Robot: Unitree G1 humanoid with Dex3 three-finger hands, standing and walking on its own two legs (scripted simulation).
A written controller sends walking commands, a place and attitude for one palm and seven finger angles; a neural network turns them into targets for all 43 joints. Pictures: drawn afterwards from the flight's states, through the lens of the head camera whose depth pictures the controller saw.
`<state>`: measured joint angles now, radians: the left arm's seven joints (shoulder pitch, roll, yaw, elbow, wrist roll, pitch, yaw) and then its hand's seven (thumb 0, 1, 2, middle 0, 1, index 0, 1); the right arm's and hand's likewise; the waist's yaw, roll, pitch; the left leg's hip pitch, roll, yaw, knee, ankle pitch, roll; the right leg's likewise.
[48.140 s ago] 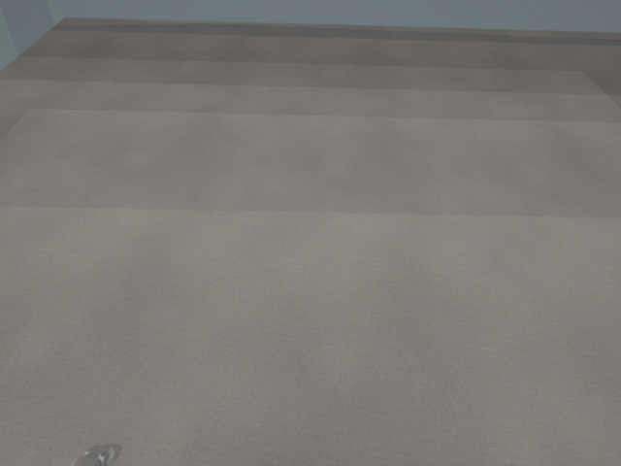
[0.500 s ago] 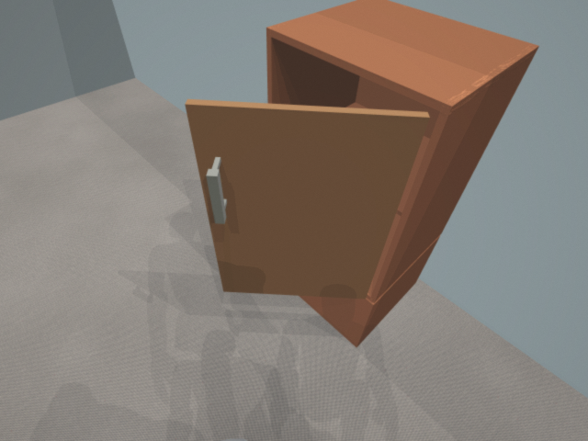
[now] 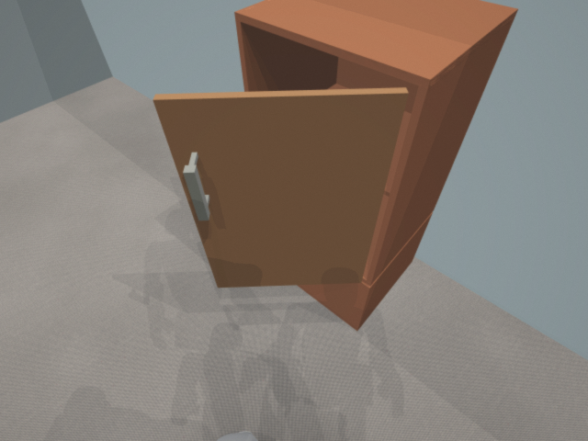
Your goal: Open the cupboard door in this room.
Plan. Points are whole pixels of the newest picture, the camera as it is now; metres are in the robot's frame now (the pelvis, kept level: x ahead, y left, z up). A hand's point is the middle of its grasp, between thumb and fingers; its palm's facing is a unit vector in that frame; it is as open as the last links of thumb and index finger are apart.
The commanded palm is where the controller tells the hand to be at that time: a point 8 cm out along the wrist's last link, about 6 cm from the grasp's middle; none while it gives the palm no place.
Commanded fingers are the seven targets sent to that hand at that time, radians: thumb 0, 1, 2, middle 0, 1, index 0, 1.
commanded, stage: come to a stop and stand still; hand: left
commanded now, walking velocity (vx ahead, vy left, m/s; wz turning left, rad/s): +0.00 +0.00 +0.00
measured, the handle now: (199, 187) +0.55 +0.21 +0.00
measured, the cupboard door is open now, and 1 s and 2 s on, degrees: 43 43 43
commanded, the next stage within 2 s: look again from close up in 0.68 s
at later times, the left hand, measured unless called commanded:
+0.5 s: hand out of the picture -0.03 +0.19 -0.17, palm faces +0.04 -0.98 -0.19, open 7.4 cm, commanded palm none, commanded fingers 0.00 0.90 0.90 -0.20 -0.30 -0.20 -0.30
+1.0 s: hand out of the picture -0.04 +0.17 -0.17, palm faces +0.05 -0.99 -0.15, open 7.4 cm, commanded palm none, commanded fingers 0.00 0.90 0.90 -0.20 -0.30 -0.20 -0.30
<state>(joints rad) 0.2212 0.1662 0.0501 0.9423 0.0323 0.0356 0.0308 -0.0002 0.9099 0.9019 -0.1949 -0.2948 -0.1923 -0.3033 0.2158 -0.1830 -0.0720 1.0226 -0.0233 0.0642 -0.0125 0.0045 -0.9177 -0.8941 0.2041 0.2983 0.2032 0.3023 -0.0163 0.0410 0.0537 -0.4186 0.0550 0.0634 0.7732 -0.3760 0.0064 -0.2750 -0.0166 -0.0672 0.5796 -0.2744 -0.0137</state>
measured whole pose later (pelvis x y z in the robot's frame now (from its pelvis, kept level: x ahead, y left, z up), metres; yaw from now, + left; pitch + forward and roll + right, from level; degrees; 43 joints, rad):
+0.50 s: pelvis -0.02 +0.02 +0.01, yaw +1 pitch -3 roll +0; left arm 0.34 0.16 0.00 1.06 0.02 0.01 0.03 0.00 0.91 0.90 -0.20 -0.30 -0.20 -0.30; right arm 0.32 -0.15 -0.01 1.02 -0.02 0.01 -0.01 0.01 -0.92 -0.89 0.20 0.30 0.20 0.30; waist -0.01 0.00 0.01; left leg -0.25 -0.02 0.05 0.54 -0.25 0.05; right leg -0.26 -0.05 -0.07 0.52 -0.21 0.01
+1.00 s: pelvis -0.03 +0.01 +0.01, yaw +1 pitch -2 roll +0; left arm 0.35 0.13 -0.01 1.08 0.02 -0.01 0.03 0.00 0.91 0.90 -0.20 -0.30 -0.19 -0.30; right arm 0.31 -0.14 0.00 1.08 -0.01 -0.01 -0.01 0.01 -0.92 -0.89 0.20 0.30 0.20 0.30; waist 0.00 -0.01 0.01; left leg -0.23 -0.02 0.05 0.46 -0.20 0.04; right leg -0.25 -0.05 -0.06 0.46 -0.17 0.01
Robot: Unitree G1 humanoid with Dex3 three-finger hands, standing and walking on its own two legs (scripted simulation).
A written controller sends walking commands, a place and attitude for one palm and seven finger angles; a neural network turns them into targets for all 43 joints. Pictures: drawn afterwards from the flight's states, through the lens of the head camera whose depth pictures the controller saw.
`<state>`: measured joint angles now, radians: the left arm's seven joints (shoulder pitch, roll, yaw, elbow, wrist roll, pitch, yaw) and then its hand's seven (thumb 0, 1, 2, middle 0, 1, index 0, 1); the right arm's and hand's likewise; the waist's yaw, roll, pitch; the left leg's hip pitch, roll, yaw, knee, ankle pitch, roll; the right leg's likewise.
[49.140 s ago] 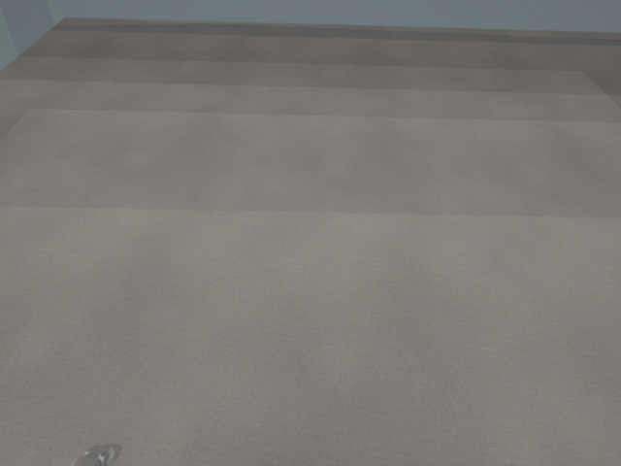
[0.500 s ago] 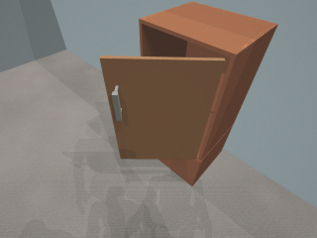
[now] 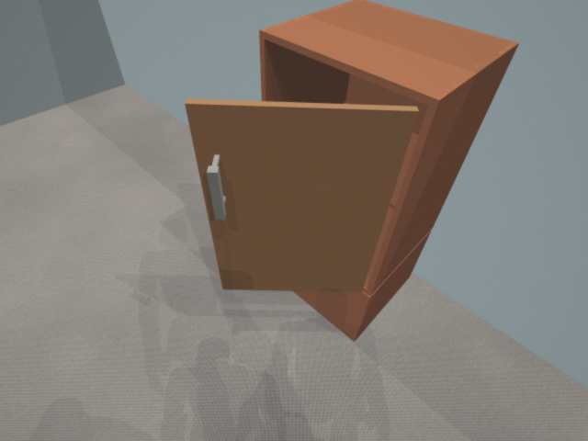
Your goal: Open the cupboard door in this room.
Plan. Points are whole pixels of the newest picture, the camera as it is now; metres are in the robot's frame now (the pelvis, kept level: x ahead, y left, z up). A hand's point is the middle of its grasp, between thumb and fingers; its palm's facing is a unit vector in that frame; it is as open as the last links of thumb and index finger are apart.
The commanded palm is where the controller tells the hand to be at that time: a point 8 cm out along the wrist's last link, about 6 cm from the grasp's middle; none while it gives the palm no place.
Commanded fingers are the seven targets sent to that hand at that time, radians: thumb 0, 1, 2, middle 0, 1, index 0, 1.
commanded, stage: look again from close up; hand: left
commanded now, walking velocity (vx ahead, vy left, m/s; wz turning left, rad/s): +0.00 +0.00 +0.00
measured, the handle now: (218, 187) +0.58 +0.19 -0.01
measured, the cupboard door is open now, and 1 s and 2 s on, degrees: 43 43 43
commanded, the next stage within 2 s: raise the hand with hooked fingers in 0.30 s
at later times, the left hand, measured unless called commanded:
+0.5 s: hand out of the picture +0.07 +0.19 -0.13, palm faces +0.22 -0.95 -0.23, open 7.3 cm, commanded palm +0.11 +0.21 -0.07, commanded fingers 0.00 0.76 0.84 -0.21 -0.39 -0.21 -0.39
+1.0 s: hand (163, 406) +0.18 +0.19 -0.05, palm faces +0.17 -0.98 -0.08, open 9.7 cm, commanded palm +0.16 +0.24 -0.04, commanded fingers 0.00 0.18 0.59 -0.25 -0.76 -0.25 -0.76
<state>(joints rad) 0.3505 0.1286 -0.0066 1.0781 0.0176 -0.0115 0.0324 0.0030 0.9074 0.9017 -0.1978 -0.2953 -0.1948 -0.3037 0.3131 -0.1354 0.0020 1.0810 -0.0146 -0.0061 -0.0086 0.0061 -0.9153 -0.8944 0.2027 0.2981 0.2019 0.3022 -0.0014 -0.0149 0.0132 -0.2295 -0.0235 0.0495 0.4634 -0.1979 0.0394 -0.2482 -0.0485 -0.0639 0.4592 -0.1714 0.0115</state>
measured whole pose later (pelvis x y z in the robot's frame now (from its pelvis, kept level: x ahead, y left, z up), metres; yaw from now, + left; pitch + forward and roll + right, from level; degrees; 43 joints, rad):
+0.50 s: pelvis +0.01 +0.00 -0.01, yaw +0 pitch -2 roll +0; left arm 0.54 0.17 0.02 0.46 -0.10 0.06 0.13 0.05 0.95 0.89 -0.20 -0.30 -0.20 -0.31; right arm 0.39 -0.16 0.03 0.95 0.04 -0.14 -0.06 0.03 -0.94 -0.89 0.21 0.30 0.21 0.30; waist -0.01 -0.01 0.02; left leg -0.25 -0.02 0.05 0.53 -0.24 0.03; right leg -0.27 -0.04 -0.06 0.54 -0.23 -0.01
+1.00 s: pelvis +0.01 -0.03 -0.10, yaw +4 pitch +15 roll -3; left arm 0.53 0.23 0.18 -0.08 -0.26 -0.52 -0.23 0.01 0.40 0.69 -0.23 -0.62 -0.23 -0.63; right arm 0.14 -0.21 0.01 0.49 0.01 -0.22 -0.03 0.01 -0.91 -0.89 0.20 0.30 0.20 0.30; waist 0.06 0.01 -0.13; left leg -0.95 0.01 -0.08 1.26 -0.56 -0.01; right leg -0.91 0.00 -0.13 1.19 -0.53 -0.04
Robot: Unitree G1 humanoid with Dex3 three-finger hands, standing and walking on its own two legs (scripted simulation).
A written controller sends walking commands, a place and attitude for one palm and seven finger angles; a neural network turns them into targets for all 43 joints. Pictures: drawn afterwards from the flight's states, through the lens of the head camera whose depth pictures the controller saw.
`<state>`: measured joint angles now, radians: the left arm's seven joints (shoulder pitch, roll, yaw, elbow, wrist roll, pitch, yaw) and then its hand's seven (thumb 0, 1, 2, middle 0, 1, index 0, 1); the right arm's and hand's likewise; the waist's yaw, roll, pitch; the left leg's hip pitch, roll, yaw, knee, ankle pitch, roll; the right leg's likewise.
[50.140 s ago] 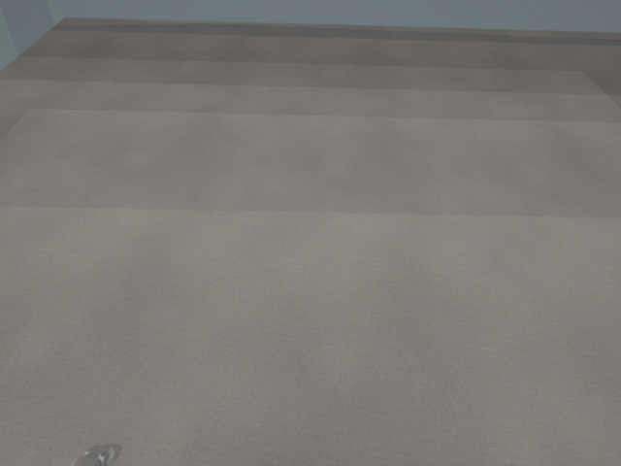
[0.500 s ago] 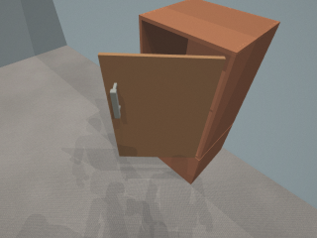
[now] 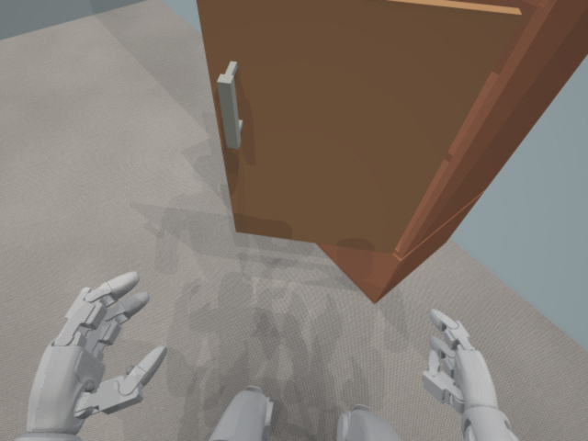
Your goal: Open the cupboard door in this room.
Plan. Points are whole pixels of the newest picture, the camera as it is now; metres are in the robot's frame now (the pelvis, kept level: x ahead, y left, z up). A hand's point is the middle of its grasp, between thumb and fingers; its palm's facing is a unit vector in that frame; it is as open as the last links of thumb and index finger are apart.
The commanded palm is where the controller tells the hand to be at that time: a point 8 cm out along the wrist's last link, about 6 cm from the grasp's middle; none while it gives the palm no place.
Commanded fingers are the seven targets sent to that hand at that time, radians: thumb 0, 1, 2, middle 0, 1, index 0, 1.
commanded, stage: raise the hand with hooked fingers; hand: left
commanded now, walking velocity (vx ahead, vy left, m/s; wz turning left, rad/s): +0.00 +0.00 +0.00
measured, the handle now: (233, 106) +0.58 +0.18 +0.10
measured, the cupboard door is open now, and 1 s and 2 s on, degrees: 43 43 43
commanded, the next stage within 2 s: move the hooked fingers beside the handle in 1.50 s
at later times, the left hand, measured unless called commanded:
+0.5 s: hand (122, 296) +0.25 +0.24 +0.07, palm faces +0.01 -1.00 -0.06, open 12.6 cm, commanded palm +0.23 +0.30 +0.08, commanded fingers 0.00 -0.41 0.34 -0.29 -1.14 -0.29 -1.14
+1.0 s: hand (88, 237) +0.31 +0.29 +0.10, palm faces +0.03 -1.00 -0.05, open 14.0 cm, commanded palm +0.28 +0.34 +0.11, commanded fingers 0.00 -0.50 0.30 -0.30 -1.20 -0.30 -1.20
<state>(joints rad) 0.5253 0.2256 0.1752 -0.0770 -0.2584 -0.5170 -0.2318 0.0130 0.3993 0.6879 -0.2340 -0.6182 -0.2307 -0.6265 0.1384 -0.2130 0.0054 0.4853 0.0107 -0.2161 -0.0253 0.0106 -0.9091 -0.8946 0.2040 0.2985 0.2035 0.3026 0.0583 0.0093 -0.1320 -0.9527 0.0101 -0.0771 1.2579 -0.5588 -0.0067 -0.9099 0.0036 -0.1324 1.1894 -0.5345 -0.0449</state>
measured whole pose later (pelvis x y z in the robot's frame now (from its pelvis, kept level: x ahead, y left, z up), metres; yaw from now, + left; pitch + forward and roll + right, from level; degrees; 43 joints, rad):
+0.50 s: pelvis +0.02 +0.02 +0.03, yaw -1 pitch +15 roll -3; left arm 0.34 0.29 0.30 0.06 -0.34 -0.38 -0.34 0.00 -0.18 0.44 -0.28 -0.99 -0.27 -1.00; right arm 0.26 -0.27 -0.03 0.54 0.04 -0.20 -0.06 0.01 -0.91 -0.89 0.20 0.30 0.20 0.30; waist -0.02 0.01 -0.13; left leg -0.85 0.00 -0.03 1.12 -0.53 0.02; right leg -0.82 0.00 -0.08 1.06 -0.49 -0.01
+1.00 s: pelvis +0.02 +0.02 +0.04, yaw -1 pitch +13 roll -3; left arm 0.01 0.41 0.42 0.35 -0.35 -0.29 -0.46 -0.01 -0.50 0.30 -0.30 -1.19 -0.30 -1.20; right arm 0.28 -0.27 0.04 0.54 0.04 -0.18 -0.07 0.01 -0.91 -0.89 0.21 0.30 0.21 0.30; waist -0.01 0.02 -0.10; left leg -0.77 0.00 -0.02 1.03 -0.48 0.03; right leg -0.74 0.00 -0.08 0.95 -0.44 -0.01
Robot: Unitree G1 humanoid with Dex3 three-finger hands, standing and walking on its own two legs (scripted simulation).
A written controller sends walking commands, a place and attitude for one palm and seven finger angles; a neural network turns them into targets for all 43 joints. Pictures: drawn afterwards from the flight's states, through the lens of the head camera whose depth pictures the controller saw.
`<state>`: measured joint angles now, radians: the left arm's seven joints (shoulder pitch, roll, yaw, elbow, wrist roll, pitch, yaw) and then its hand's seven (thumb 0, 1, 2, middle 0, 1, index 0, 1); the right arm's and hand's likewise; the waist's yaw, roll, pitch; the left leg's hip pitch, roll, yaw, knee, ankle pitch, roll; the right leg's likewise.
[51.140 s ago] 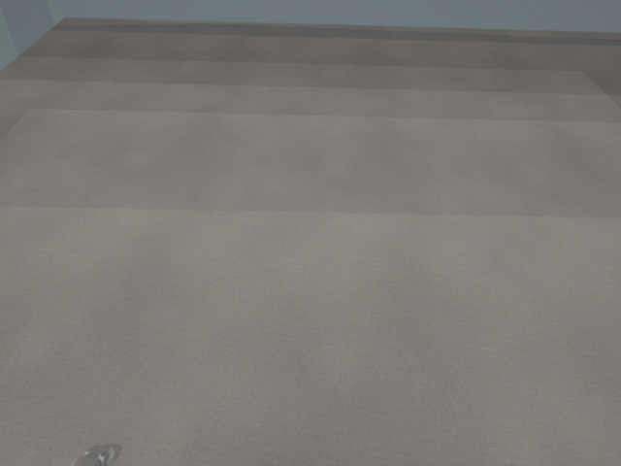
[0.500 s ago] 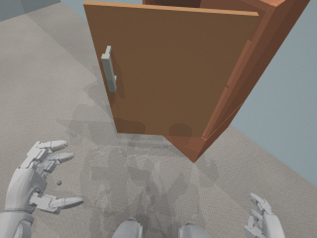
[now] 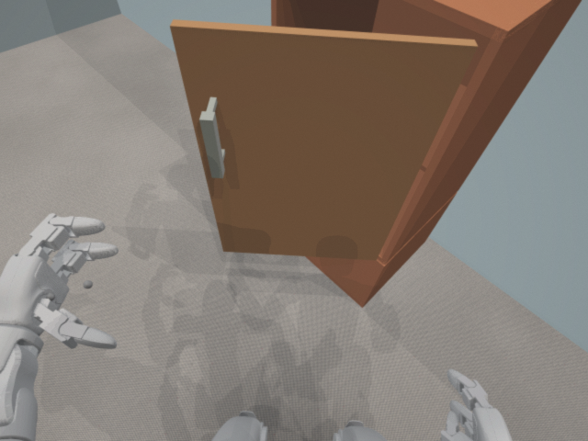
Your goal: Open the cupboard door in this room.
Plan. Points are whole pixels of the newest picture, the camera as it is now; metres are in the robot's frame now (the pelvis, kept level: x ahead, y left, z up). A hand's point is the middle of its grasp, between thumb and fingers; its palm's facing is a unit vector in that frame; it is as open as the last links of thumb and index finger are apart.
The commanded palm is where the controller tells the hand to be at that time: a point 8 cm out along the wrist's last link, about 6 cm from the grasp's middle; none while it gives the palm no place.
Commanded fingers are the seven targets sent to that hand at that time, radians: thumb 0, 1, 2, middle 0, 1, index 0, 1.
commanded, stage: raise the hand with hooked fingers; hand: left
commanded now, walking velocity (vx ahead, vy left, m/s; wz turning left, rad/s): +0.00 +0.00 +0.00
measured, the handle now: (215, 139) +0.56 +0.17 +0.06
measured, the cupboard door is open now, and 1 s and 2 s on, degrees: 43 43 43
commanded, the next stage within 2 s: move the hooked fingers beside the handle in 0.50 s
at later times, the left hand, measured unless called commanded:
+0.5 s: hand (94, 277) +0.29 +0.27 +0.06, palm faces +0.05 -1.00 -0.04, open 14.0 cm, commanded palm +0.27 +0.32 +0.07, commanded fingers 0.00 -0.50 0.30 -0.30 -1.20 -0.30 -1.20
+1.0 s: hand (122, 245) +0.34 +0.25 +0.06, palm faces +0.03 -1.00 -0.03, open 14.0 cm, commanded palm +0.32 +0.30 +0.06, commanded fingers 0.00 -0.50 0.30 -0.30 -1.20 -0.30 -1.20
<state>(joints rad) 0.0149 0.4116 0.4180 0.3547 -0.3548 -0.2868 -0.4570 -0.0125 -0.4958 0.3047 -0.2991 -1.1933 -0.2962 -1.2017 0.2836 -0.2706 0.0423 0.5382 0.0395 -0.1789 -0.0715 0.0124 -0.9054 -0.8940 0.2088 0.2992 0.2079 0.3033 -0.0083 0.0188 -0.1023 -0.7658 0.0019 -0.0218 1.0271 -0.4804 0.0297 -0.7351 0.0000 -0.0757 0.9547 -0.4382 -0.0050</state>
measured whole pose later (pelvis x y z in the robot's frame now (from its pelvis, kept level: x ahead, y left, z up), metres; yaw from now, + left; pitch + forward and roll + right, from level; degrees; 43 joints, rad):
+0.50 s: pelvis +0.00 +0.00 +0.00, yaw +0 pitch +13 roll -2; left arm -0.01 0.41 0.43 0.40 -0.36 -0.31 -0.47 -0.01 -0.50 0.30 -0.30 -1.20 -0.30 -1.20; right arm 0.29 -0.27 0.03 0.54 0.04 -0.16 -0.06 0.01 -0.91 -0.89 0.21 0.30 0.21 0.30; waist -0.02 0.02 -0.10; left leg -0.75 0.00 -0.01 1.00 -0.47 0.03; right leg -0.73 0.00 -0.07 0.94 -0.43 -0.01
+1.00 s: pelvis +0.00 -0.01 +0.00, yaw -1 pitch +14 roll -2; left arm -0.21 0.42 0.42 0.56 -0.30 -0.30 -0.43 -0.01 -0.50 0.30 -0.30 -1.20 -0.30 -1.20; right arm 0.29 -0.27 0.03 0.56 0.04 -0.13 -0.07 0.01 -0.91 -0.89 0.21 0.30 0.21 0.30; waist -0.04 0.01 -0.10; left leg -0.78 0.01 -0.01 1.01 -0.47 0.02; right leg -0.76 0.01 -0.06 0.95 -0.43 -0.02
